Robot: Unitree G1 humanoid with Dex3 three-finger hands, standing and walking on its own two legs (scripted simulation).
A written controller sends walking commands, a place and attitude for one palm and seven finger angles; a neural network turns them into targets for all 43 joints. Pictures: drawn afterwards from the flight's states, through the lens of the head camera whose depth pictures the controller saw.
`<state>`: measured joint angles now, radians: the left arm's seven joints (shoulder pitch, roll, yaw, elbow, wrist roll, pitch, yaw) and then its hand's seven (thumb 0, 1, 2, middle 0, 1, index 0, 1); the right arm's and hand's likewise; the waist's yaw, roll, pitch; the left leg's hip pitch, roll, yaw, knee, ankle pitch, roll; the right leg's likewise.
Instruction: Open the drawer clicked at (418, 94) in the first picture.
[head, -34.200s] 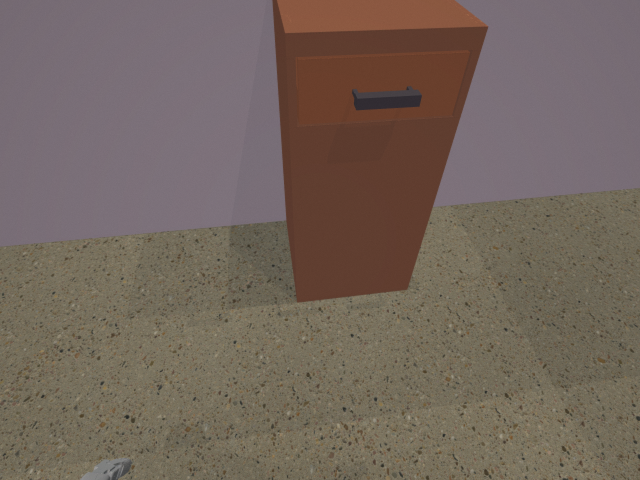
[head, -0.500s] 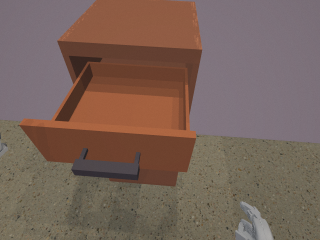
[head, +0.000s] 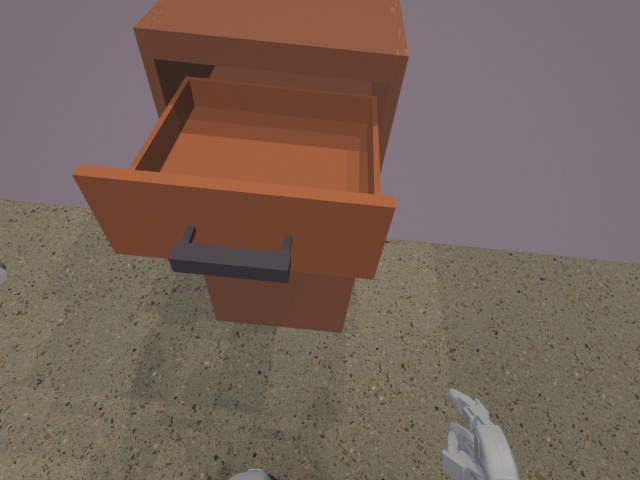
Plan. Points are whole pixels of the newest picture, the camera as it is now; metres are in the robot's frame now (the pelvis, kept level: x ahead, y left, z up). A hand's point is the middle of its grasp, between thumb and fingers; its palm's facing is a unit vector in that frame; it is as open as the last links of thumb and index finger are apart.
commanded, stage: step back with the hand held close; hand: left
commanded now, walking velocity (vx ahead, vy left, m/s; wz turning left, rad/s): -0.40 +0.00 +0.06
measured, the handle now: (235, 249) +0.37 +0.15 +0.07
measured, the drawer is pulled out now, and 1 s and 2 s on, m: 0.29 0.29 0.29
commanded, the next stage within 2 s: stop stepping back and stand still in 0.04 s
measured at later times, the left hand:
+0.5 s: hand out of the picture +0.05 +0.22 +0.24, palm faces +0.56 -0.75 -0.36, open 7.4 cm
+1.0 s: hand out of the picture +0.04 +0.19 +0.23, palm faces +0.49 -0.77 -0.42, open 7.4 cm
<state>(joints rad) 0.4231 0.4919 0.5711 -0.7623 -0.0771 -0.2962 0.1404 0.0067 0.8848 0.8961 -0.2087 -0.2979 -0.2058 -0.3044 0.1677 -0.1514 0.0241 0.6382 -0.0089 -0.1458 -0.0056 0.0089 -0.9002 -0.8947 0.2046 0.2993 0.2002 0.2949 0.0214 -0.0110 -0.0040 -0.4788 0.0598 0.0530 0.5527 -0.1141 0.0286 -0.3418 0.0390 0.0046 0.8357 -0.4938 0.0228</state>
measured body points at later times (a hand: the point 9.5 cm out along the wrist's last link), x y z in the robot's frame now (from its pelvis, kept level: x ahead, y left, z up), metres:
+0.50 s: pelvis -0.13 -0.04 +0.01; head -0.15 -0.04 +0.46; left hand +0.02 +0.26 +0.26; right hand +0.02 -0.30 -0.08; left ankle -0.16 +0.09 -0.73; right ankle -0.11 -0.13 -0.73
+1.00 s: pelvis -0.15 -0.05 +0.01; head -0.14 -0.05 +0.46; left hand +0.00 +0.23 +0.26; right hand +0.02 -0.29 -0.08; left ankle -0.14 +0.08 -0.73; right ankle -0.11 -0.13 -0.73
